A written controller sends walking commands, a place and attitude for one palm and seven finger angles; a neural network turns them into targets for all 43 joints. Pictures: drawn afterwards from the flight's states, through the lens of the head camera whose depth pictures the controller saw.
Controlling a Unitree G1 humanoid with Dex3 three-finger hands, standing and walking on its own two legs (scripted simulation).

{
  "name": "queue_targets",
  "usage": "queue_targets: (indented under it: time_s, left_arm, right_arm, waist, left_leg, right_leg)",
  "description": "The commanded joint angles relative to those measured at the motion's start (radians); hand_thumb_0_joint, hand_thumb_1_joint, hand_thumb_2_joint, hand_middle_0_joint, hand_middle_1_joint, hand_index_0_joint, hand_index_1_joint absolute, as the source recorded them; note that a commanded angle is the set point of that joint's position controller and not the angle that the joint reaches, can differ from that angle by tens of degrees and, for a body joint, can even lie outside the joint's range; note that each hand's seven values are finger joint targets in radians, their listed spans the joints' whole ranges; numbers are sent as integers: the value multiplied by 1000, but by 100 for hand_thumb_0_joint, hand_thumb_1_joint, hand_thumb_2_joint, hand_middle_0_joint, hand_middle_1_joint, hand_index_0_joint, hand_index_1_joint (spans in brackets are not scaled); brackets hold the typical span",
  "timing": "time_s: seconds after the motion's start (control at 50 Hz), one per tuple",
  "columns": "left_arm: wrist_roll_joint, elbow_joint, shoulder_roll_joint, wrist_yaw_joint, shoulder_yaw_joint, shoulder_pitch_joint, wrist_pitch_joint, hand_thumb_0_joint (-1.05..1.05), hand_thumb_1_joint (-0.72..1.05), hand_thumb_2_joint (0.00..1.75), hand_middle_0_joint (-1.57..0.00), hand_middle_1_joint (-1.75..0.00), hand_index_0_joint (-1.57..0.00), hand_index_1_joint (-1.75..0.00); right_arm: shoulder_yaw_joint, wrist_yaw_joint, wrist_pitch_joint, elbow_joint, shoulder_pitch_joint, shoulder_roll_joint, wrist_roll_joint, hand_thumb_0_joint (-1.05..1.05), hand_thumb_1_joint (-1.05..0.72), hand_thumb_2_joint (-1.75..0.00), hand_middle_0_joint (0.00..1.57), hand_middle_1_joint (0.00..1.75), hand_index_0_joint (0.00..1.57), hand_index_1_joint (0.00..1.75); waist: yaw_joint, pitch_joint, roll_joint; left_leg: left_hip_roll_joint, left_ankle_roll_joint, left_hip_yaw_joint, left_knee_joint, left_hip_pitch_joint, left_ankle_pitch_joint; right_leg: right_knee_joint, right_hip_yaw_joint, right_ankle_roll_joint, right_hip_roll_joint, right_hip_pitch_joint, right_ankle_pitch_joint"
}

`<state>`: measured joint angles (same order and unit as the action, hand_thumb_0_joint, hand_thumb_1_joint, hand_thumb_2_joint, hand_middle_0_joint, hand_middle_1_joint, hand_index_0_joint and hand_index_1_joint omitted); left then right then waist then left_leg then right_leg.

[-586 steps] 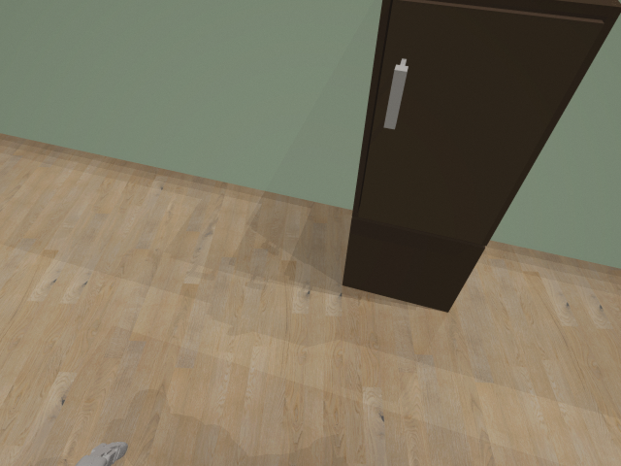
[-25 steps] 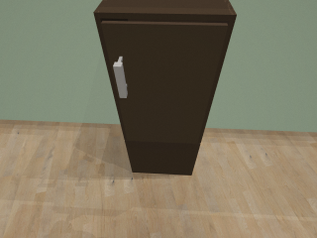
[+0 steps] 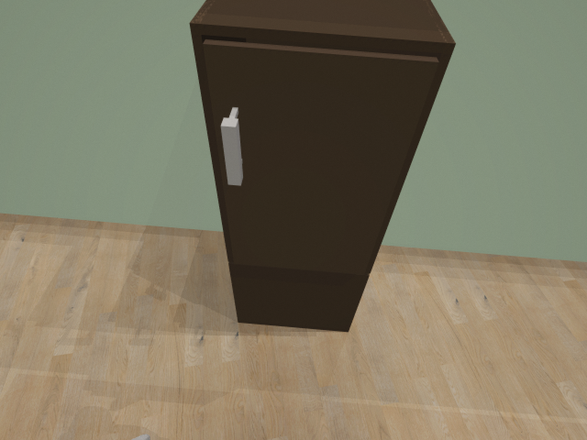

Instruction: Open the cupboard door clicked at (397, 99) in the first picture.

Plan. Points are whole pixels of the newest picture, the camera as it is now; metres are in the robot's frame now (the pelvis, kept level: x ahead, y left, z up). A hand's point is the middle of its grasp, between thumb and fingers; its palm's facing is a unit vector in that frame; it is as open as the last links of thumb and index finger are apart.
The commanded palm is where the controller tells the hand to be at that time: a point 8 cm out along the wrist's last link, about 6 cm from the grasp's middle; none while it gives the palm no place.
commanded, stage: raise the hand with hooked fingers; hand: left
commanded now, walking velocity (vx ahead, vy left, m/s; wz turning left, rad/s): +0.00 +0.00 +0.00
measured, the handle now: (235, 146) +0.58 +0.15 +0.07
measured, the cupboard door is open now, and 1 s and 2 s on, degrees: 0 0 0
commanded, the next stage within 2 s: none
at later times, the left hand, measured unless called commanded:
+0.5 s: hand (134, 423) +0.14 +0.20 +0.00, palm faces +0.14 -0.99 -0.08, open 9.6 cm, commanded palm +0.14 +0.25 -0.01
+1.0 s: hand (122, 355) +0.21 +0.24 +0.01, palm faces -0.03 -1.00 -0.04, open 12.5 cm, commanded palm +0.19 +0.30 +0.04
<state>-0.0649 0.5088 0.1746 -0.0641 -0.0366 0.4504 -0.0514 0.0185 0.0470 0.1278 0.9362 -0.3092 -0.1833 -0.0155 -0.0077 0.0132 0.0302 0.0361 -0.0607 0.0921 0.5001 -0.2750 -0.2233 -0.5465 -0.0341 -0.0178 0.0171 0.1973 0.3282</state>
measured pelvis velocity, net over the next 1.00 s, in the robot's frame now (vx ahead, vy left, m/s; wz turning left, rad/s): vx -0.02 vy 0.00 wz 0.03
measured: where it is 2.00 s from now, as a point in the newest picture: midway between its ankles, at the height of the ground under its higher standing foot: outside the picture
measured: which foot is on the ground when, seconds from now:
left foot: down 0.00-1.00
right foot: down 0.00-1.00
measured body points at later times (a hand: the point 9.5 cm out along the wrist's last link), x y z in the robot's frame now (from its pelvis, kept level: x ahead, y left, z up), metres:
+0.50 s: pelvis -0.03 -0.04 -0.08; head +0.01 -0.01 +0.37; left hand +0.13 +0.25 +0.00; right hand +0.20 -0.26 -0.12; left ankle +0.03 +0.08 -0.73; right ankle -0.02 -0.11 -0.73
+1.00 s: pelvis -0.02 +0.00 -0.04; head +0.02 +0.01 +0.40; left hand +0.21 +0.29 +0.02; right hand +0.14 -0.26 -0.11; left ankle +0.03 +0.08 -0.73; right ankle -0.02 -0.11 -0.73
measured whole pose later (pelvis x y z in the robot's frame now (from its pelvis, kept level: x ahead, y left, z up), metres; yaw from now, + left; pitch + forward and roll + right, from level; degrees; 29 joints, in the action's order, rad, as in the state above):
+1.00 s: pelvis -0.02 +0.00 -0.04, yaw +2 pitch +9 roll -3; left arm -0.35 0.15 0.35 0.43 -0.30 0.24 0.28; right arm 0.01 0.09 0.23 0.58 -0.28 -0.30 -0.05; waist 0.01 -0.08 -0.03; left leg -0.01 -0.07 0.03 0.92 -0.69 -0.38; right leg -0.86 -0.10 -0.02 -0.03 0.57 0.45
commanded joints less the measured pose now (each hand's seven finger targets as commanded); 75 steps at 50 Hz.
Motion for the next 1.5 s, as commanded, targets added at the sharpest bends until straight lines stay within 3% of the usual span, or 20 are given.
queue_targets:
  time_s: [0.0, 0.02, 0.06, 0.1, 0.14, 0.2, 0.28, 0.34, 0.4, 0.48, 0.6, 0.66, 0.8, 0.96, 1.0, 1.12, 1.18, 1.28, 1.36, 1.48]
  left_arm:
    - [-113, -689, -14, -46, 45, -144, 141, 0, 78, 85, -21, -37, -21, -37]
    - [-101, -646, 27, -26, 13, -134, 184, 0, 76, 84, -21, -39, -21, -39]
    - [-111, -382, 45, 49, -76, 65, 278, 0, 71, 82, -21, -42, -21, -42]
    - [-147, -290, 29, 163, -118, 179, 416, 0, 67, 80, -22, -45, -22, -45]
    - [-182, -295, 48, 304, -130, 179, 555, 0, 62, 78, -22, -48, -22, -48]
    - [-229, -284, 162, 461, -239, 143, 596, 0, 55, 75, -22, -53, -22, -53]
    - [-288, -653, 273, 461, -329, -87, 576, 0, 46, 71, -23, -58, -23, -58]
    - [-290, -905, 263, 391, -305, -192, 661, 0, 39, 68, -24, -63, -24, -63]
    - [-274, -863, 214, 383, -216, -244, 702, 0, 32, 65, -24, -68, -24, -68]
    - [-277, -610, 262, 485, -207, -257, 595, 0, 22, 61, -25, -74, -25, -74]
    - [-351, -554, 392, 533, -417, -158, 305, 0, 8, 55, -26, -82, -26, -82]
    - [-389, -617, 376, 458, -490, -150, 345, 0, 1, 52, -26, -87, -26, -87]
    - [-305, -545, 287, 452, -320, -240, 448, 0, -15, 45, -27, -98, -27, -98]
    - [-328, -661, 468, 466, -450, -406, 425, 0, -34, 37, -29, -110, -29, -110]
    - [-330, -673, 426, 439, -437, -386, 429, 0, -38, 35, -29, -112, -29, -112]
    - [-309, -460, 380, 473, -369, -434, 292, 0, -50, 30, -30, -120, -30, -120]
    - [-307, -433, 406, 518, -364, -536, 222, 0, -50, 30, -30, -120, -30, -120]
    - [-306, -544, 497, 517, -429, -694, 255, 0, -50, 30, -30, -120, -30, -120]
    - [-303, -497, 539, 507, -472, -746, 287, 0, -50, 30, -30, -120, -30, -120]
    - [-296, -319, 532, 570, -438, -792, 189, 0, -50, 30, -30, -120, -30, -120]
  right_arm:
    - [-47, 12, 186, -275, 99, -171, -27, 0, -90, -90, 20, 30, 20, 30]
    - [-57, 13, 192, -294, 125, -185, -18, 0, -90, -90, 20, 30, 20, 30]
    - [-75, 4, 178, -332, 126, -194, -11, 0, -90, -90, 20, 30, 20, 30]
    - [-91, -9, 157, -377, 157, -191, 5, 0, -90, -90, 20, 30, 20, 30]
    - [-108, -25, 155, -434, 200, -201, 6, 0, -90, -90, 20, 30, 20, 30]
    - [-114, -38, 146, -531, 226, -217, -16, 0, -90, -90, 20, 30, 20, 30]
    - [-103, -14, 137, -605, 191, -194, -15, 0, -90, -90, 20, 30, 20, 30]
    - [-90, 3, 141, -572, 137, -163, -6, 0, -90, -90, 20, 30, 20, 30]
    - [-74, 22, 155, -507, 115, -173, -1, 0, -90, -90, 20, 30, 20, 30]
    - [-59, 41, 162, -480, 120, -210, -25, 0, -90, -90, 20, 30, 20, 30]
    - [-46, 52, 128, -562, 148, -199, -40, 0, -90, -90, 20, 30, 20, 30]
    - [-44, 45, 129, -560, 143, -173, -27, 0, -90, -90, 20, 30, 20, 30]
    - [-58, 21, 152, -509, 79, -214, -28, 0, -90, -90, 20, 30, 20, 30]
    - [-47, 48, 177, -517, 82, -234, -35, 0, -90, -90, 20, 30, 20, 30]
    - [-41, 44, 178, -517, 89, -219, -36, 0, -90, -90, 20, 30, 20, 30]
    - [-34, 41, 139, -515, 93, -237, -46, 0, -90, -90, 20, 30, 20, 30]
    - [-30, 51, 128, -534, 98, -245, -52, 0, -90, -90, 20, 30, 20, 30]
    - [-21, 56, 133, -539, 102, -238, -39, 0, -90, -90, 20, 30, 20, 30]
    - [-14, 59, 132, -513, 97, -241, -35, 0, -90, -90, 20, 30, 20, 30]
    - [-13, 71, 119, -512, 102, -246, -52, 0, -90, -90, 20, 30, 20, 30]
  waist:
    - [52, -63, -205]
    - [69, -19, -132]
    - [27, 59, 79]
    - [-15, -8, 312]
    - [-31, -69, 355]
    - [-56, -163, 62]
    - [-45, -343, -164]
    - [3, -383, -250]
    - [73, -283, -196]
    - [95, -172, -75]
    - [-38, -371, -13]
    - [-63, -383, 14]
    - [35, -226, -51]
    - [-9, -355, -146]
    - [-10, -336, -188]
    - [10, -188, -133]
    - [12, -199, -109]
    - [7, -303, -157]
    - [3, -279, -165]
    - [8, -214, -153]
  left_leg:
    - [-107, 91, -226, -147, 129, 27]
    - [-92, 73, -215, -92, 51, -101]
    - [-51, 58, -171, 33, -129, -116]
    - [-44, 61, -138, 178, -261, -56]
    - [-25, 66, -104, 280, -376, -69]
    - [0, 63, -71, 366, -399, -72]
    - [-19, 41, -84, 411, -367, -109]
    - [-47, 26, -116, 441, -288, -44]
    - [-58, 19, -138, 495, -351, -72]
    - [-59, 15, -150, 502, -462, -146]
    - [-39, 19, -134, 421, -395, -17]
    - [-47, 29, -142, 378, -349, 58]
    - [-49, 20, -137, 323, -282, -11]
    - [-61, 27, -178, 227, -104, 14]
    - [-68, 38, -186, 199, -53, 41]
    - [-74, 48, -208, 135, -94, -40]
    - [-67, 43, -205, 120, -76, -40]
    - [-75, 55, -233, 99, 64, 26]
    - [-79, 64, -250, 70, 82, -3]
    - [-67, 51, -234, 39, 38, -61]
  right_leg:
    - [-80, -48, -10, -11, 256, 32]
    - [-24, -55, -12, -16, 289, 40]
    - [13, -69, -15, -27, 328, 51]
    - [-101, -73, -11, -39, 415, 72]
    - [-183, -32, -7, -29, 452, 63]
    - [-245, 37, -23, -6, 431, 44]
    - [-260, 93, -13, -16, 449, 146]
    - [-278, 92, -19, -36, 477, 57]
    - [-279, 101, -11, -44, 560, 74]
    - [-212, 139, 14, -34, 568, 175]
    - [-152, 177, 56, 24, 271, -8]
    - [-190, 118, 54, -2, 240, -166]
    - [-191, 24, 19, -45, 438, -31]
    - [-177, -22, -16, -61, 354, -24]
    - [-175, -39, -19, -61, 356, -47]
    - [-128, -55, -11, -63, 373, -32]
    - [-101, -50, -14, -63, 342, -46]
    - [-89, -47, -22, -70, 321, -63]
    - [-73, -44, -26, -72, 312, -51]
    - [-29, -43, -23, -59, 287, -44]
